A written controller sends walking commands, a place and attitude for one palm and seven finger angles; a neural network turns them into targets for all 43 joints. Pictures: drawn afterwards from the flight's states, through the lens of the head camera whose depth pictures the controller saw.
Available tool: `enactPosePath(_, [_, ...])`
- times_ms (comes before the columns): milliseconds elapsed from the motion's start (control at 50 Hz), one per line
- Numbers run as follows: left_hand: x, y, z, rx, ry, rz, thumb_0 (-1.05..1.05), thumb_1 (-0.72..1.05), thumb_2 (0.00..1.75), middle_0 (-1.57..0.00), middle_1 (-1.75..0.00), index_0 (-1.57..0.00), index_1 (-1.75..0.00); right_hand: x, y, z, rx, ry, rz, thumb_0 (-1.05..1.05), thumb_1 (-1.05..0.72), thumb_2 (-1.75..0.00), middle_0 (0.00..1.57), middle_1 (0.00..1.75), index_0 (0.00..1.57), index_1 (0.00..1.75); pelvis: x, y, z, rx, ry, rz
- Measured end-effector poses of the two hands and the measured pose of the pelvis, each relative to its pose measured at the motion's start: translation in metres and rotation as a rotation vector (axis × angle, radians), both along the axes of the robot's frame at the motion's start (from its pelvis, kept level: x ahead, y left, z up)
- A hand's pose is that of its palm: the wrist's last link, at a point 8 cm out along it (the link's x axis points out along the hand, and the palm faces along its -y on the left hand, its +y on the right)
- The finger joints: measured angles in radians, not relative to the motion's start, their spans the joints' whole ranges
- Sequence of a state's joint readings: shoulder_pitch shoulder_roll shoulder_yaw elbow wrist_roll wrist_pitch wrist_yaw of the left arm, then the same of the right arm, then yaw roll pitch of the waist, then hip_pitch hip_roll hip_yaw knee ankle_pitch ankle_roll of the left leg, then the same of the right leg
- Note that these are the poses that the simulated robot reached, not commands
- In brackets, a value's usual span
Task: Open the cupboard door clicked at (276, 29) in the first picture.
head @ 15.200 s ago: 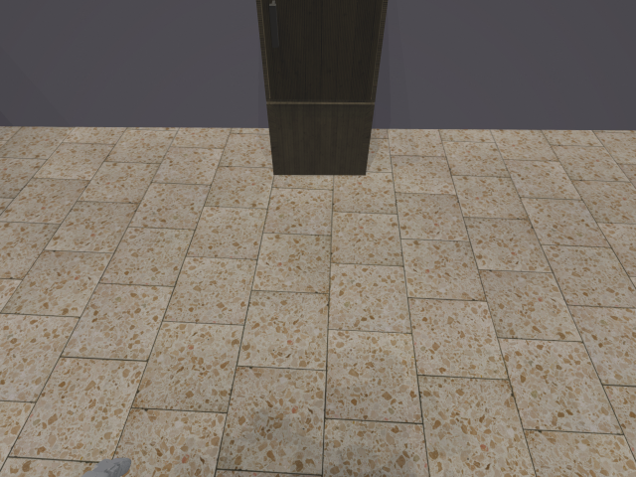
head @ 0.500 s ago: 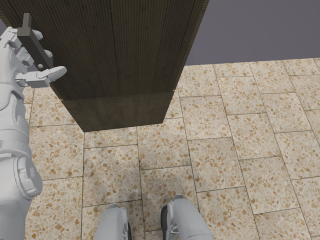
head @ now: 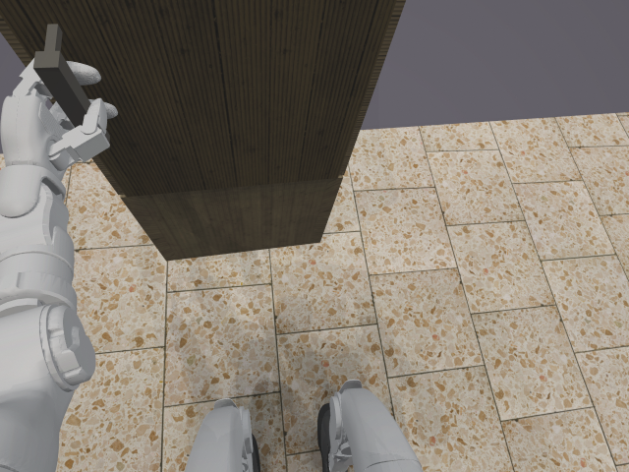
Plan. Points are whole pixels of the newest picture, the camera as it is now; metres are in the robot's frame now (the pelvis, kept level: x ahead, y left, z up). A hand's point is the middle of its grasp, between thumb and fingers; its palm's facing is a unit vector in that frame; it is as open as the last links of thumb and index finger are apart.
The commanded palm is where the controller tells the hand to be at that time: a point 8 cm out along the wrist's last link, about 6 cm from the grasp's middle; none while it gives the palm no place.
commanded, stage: pull the door open along its arc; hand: left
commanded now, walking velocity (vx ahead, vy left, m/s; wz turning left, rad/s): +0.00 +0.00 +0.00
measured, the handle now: (78, 92) +0.56 +0.25 +0.05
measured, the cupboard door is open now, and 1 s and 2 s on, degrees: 0 45 43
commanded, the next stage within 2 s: open thumb and fingers to let go in 0.86 s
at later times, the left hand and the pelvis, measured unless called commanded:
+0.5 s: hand (136, 215) +0.40 +0.17 +0.05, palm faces +0.31 -0.95 +0.05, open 6.0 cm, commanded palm +0.33 +0.20 +0.05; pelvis +0.03 -0.01 +0.03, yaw +0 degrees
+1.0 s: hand (259, 321) +0.28 +0.04 +0.06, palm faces +0.40 -0.92 -0.05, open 6.1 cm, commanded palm +0.24 +0.09 +0.05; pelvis +0.03 -0.05 +0.02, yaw +5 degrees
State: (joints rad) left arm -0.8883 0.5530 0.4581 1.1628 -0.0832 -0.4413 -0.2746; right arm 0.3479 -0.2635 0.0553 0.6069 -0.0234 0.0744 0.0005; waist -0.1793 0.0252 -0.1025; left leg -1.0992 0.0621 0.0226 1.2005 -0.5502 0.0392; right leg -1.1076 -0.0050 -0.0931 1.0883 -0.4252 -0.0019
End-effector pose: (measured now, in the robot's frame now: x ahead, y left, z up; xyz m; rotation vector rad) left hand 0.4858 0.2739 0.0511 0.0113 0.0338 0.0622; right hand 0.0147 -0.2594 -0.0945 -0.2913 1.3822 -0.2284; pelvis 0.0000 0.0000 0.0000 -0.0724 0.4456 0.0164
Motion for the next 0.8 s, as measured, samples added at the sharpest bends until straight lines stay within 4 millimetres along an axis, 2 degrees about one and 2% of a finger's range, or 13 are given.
enactPosePath(160, [-0.016,-0.005,0.0,0.003,-0.001,0.014,0.0,0.71,0.8,-0.35,-1.35,-0.35,-1.35,0.002,-0.002,0.004,0.026,-0.014,-0.027,0.0,-0.91,-0.9,0.2,0.3,0.2,0.3,0.004,-0.004,0.007,0.011,-0.012,-0.015])
enactPosePath(280, [-0.046,-0.013,0.0,0.0,-0.001,0.001,0.0,0.71,0.75,-0.32,-1.33,-0.34,-1.35,0.022,-0.002,0.013,0.047,-0.067,-0.032,0.0,-0.91,-0.9,0.2,0.3,0.2,0.3,0.014,-0.005,0.017,0.02,-0.037,-0.02])
enactPosePath(340, [-0.065,-0.02,0.0,-0.005,-0.002,-0.001,0.0,0.71,0.74,-0.32,-1.32,-0.34,-1.35,0.041,-0.003,0.017,0.054,-0.117,-0.017,0.0,-0.91,-0.9,0.2,0.3,0.2,0.3,0.02,-0.005,0.022,0.023,-0.049,-0.018])
enactPosePath(420, [-0.093,-0.038,-0.001,-0.036,-0.02,0.111,0.0,0.7,0.76,-0.31,-1.32,-0.34,-1.32,0.074,-0.001,0.019,0.073,-0.199,0.032,0.0,-0.91,-0.9,0.2,0.3,0.2,0.3,0.025,-0.005,0.025,0.029,-0.062,-0.014])
enactPosePath(540, [-0.139,-0.076,0.0,-0.062,-0.031,0.317,0.01,0.7,0.79,-0.3,-1.34,-0.34,-1.3,0.13,0.012,0.017,0.131,-0.321,0.134,0.0,-0.91,-0.9,0.2,0.3,0.2,0.3,0.029,-0.008,0.026,0.041,-0.088,-0.007])
enactPosePath(640, [-0.176,-0.11,0.003,-0.049,-0.015,0.414,0.02,0.7,0.78,-0.29,-1.33,-0.34,-1.31,0.17,0.027,0.019,0.18,-0.411,0.214,0.0,-0.91,-0.9,0.2,0.3,0.2,0.3,0.03,-0.014,0.025,0.052,-0.114,0.009])
enactPosePath(720, [-0.201,-0.136,0.005,-0.029,0.002,0.428,0.02,0.69,0.78,-0.29,-1.32,-0.33,-1.32,0.193,0.037,0.023,0.205,-0.479,0.262,0.0,-0.91,-0.9,0.2,0.3,0.2,0.3,0.03,-0.022,0.025,0.059,-0.134,0.024])
enactPosePath(800, [-0.221,-0.158,0.007,-0.02,0.021,0.415,0.03,0.69,0.77,-0.28,-1.31,-0.34,-1.33,0.207,0.041,0.028,0.218,-0.539,0.296,0.0,-0.91,-0.9,0.2,0.3,0.2,0.3,0.029,-0.03,0.025,0.066,-0.148,0.036])
